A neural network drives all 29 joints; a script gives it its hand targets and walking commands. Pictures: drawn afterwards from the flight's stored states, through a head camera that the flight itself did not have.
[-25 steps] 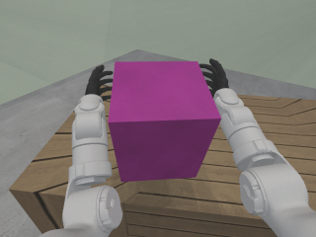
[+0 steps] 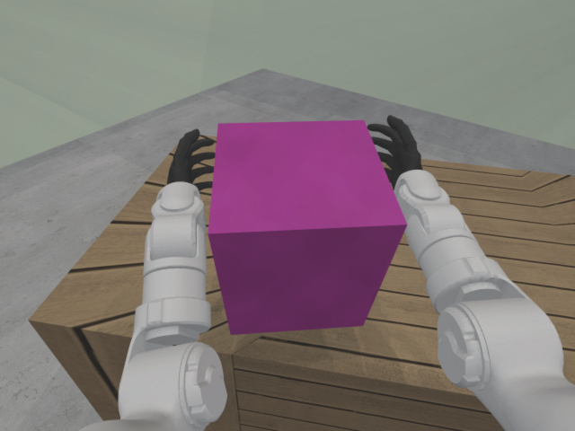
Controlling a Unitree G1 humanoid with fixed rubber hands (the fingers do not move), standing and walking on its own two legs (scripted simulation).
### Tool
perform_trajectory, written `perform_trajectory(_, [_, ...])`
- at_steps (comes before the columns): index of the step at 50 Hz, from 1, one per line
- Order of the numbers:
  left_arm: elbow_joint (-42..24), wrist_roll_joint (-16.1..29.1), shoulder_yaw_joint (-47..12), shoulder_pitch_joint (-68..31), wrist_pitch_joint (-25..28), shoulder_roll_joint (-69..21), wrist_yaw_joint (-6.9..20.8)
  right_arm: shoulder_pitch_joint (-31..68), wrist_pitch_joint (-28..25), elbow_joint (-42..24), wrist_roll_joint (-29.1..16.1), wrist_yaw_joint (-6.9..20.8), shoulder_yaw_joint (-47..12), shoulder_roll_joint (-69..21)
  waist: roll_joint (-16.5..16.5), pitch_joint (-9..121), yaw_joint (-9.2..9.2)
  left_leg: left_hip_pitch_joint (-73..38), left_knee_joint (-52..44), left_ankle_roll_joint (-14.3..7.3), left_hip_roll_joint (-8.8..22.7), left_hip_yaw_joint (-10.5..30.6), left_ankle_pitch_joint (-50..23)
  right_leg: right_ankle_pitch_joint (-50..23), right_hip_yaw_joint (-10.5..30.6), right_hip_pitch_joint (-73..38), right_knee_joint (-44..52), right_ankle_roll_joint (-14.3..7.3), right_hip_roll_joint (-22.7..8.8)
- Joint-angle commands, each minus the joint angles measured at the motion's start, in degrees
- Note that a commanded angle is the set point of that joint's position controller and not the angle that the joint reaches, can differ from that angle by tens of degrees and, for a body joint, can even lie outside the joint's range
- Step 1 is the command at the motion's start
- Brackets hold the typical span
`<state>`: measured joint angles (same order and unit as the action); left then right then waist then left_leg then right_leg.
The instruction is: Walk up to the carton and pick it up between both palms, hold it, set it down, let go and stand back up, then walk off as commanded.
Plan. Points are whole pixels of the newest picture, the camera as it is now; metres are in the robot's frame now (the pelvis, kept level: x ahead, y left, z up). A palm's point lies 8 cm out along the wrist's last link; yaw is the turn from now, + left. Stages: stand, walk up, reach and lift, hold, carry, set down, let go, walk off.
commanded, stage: set down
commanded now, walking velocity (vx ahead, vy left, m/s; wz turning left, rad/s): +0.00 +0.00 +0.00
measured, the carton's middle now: (295, 231) +0.38 +0.04 +0.12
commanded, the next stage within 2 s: none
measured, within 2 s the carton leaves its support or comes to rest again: neither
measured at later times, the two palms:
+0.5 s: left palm (190, 203) +0.37 +0.19 +0.17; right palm (399, 185) +0.42 -0.10 +0.19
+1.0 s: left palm (194, 220) +0.38 +0.20 +0.13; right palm (389, 192) +0.45 -0.10 +0.16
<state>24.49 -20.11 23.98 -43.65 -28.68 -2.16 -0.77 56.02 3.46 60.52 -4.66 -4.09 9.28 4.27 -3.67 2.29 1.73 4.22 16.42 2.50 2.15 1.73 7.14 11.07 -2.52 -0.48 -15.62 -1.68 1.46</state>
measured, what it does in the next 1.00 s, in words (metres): stands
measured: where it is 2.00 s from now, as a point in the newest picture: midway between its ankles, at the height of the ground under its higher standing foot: outside the picture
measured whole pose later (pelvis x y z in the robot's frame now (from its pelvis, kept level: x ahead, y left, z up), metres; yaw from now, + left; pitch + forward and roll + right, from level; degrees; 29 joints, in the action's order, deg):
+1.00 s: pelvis +0.01 -0.01 +0.00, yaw -2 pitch +3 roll +0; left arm 31.2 -19.7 28.1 -40.6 -18.4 -6.4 -4.3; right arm 57.0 -2.3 68.4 4.3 0.5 14.4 5.2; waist -1.7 5.1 7.1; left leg 12.1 15.3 3.2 3.6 -0.6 6.1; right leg 10.6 -2.2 8.9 -16.4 -2.7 2.3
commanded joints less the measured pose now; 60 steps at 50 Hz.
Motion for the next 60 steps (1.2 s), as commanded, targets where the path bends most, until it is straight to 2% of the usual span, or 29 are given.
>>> perform_trajectory(1, [-5.2, 5.2, -20.4, -37.3, 4.2, -26.0, 5.0, 35.0, -2.5, -10.5, -0.2, 7.1, -8.6, -22.9, 5.4, 20.4, 0.07, -12.6, 2.0, 0.3, -3.1, -5.7, -18.4, -12.0, -3.2, 1.8, 1.9, 3.9, 1.3])
perform_trajectory(17, [-1.5, 4.3, -17.6, -36.7, 7.0, -26.4, 3.2, 33.6, -4.2, -5.7, 3.2, 9.2, -5.7, -22.8, 4.5, 21.2, 2.41, -10.7, 1.4, -0.1, -2.5, -6.8, -16.7, -10.6, -2.8, 4.4, 1.9, 3.4, 1.3])
perform_trajectory(39, [0.3, 3.6, -15.1, -35.6, 12.1, -27.1, 1.1, 32.7, -6.6, -1.9, 7.4, 10.8, -3.9, -24.2, 3.2, 25.7, 5.13, -6.1, 1.8, -0.6, -2.1, -7.7, -19.3, -16.4, -1.9, 3.4, -0.1, 3.5, 0.7])
perform_trajectory(60, [1.3, 2.6, -13.2, -33.1, 16.4, -28.1, -0.8, 30.7, -8.5, 2.3, 11.2, 11.8, -1.2, -24.8, 2.9, 29.1, 6.22, -4.5, 3.0, -0.6, -1.8, -8.1, -24.3, -20.7, -1.7, 3.8, -1.2, 3.1, 0.4])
